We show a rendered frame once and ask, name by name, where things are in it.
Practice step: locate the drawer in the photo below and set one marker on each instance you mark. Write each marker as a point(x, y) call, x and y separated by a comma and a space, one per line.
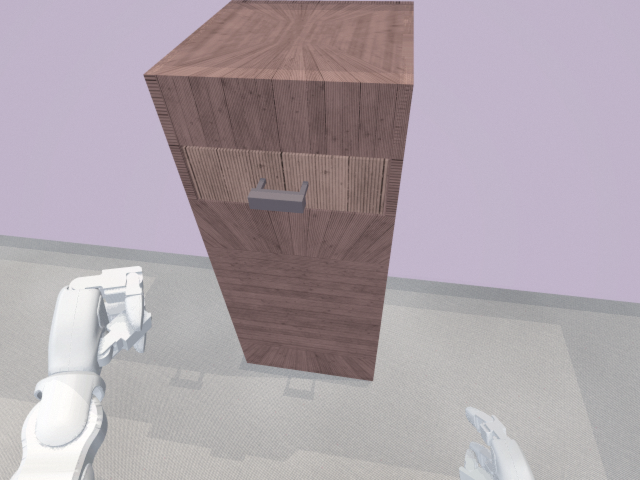
point(342, 183)

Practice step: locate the cabinet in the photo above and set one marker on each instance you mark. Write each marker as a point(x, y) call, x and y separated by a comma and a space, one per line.
point(305, 291)

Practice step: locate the left robot forearm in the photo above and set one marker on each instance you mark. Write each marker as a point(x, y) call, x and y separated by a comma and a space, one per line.
point(63, 432)

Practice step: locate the robot left hand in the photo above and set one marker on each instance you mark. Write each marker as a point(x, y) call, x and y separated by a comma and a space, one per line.
point(81, 317)

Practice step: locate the handle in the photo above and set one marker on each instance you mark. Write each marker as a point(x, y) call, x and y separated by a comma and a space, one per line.
point(277, 200)

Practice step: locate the robot right hand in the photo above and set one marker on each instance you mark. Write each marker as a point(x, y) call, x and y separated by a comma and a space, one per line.
point(505, 461)

